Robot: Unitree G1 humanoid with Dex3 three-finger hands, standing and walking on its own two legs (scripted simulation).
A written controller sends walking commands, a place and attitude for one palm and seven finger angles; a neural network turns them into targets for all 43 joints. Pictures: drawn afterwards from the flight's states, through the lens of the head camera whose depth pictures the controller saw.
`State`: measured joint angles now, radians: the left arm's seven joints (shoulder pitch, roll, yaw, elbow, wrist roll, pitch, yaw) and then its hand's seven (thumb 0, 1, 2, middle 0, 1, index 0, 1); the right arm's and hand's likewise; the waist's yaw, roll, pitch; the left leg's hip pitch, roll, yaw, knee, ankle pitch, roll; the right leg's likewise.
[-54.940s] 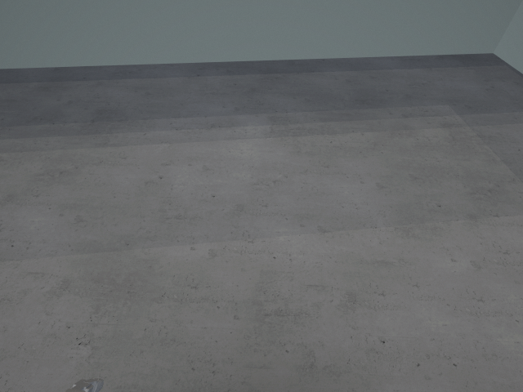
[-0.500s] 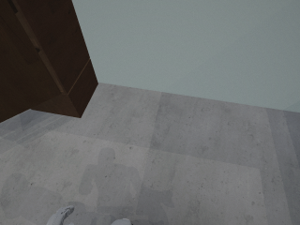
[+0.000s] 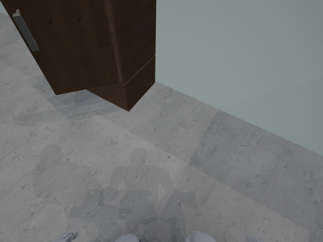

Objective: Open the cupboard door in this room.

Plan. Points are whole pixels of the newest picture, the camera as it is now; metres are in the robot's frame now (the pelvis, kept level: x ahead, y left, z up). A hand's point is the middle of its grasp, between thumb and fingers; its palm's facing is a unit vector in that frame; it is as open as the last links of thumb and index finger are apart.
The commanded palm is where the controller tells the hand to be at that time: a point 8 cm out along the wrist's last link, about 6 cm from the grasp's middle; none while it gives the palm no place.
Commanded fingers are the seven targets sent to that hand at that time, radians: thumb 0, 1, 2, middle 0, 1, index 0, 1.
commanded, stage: turn to face it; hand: left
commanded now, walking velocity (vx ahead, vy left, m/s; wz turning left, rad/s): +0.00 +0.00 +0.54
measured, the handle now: (26, 30) +0.88 +0.64 -0.02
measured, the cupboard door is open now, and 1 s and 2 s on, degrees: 49 49 49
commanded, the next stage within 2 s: take the last steps up to it in 0.44 s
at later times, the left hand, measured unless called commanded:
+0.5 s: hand out of the picture +0.01 +0.20 -0.17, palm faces +0.28 -0.94 -0.21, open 7.3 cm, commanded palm none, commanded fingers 0.00 0.90 0.90 -0.20 -0.30 -0.20 -0.30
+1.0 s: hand out of the picture -0.07 +0.18 -0.18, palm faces +0.46 -0.87 -0.16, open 7.3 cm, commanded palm none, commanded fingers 0.00 0.90 0.90 -0.20 -0.30 -0.20 -0.30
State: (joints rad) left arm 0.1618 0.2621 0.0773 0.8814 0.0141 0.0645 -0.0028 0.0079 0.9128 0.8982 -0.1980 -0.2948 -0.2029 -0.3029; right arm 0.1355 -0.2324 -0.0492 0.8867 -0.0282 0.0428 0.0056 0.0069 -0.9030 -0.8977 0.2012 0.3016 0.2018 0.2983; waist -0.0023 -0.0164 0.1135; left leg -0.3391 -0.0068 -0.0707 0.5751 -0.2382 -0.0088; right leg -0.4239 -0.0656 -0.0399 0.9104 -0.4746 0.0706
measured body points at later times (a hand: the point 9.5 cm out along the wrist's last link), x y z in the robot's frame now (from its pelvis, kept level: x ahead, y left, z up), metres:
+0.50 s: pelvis +0.01 -0.02 +0.00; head +0.05 +0.01 +0.45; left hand +0.00 +0.24 -0.16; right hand +0.17 -0.23 -0.13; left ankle +0.00 +0.10 -0.73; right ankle +0.01 -0.15 -0.69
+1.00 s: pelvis +0.05 +0.04 +0.00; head +0.07 +0.06 +0.44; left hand -0.09 +0.23 -0.17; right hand +0.25 -0.16 -0.13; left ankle +0.06 +0.16 -0.74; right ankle +0.04 -0.14 -0.72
